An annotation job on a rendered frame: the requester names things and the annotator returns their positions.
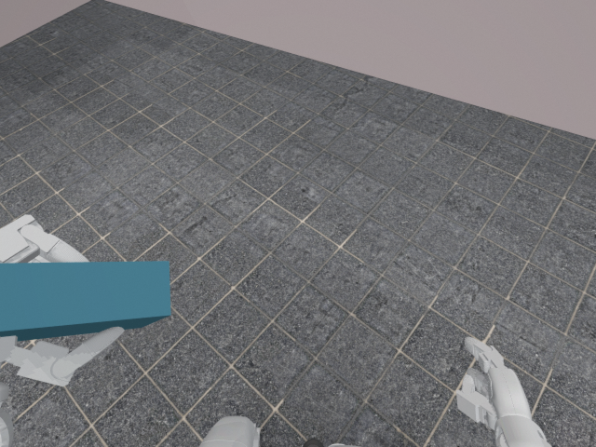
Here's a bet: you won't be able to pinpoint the sponge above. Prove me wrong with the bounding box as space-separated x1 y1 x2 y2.
0 261 171 341

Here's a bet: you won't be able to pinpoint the right robot forearm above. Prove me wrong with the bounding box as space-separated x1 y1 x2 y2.
494 415 552 447

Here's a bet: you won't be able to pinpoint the robot right hand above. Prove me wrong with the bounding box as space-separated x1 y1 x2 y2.
456 337 533 430

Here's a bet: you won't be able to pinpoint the robot left hand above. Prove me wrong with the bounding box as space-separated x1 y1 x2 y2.
0 214 125 386

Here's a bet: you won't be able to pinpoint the left robot thigh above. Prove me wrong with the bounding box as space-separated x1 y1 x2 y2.
199 416 260 447

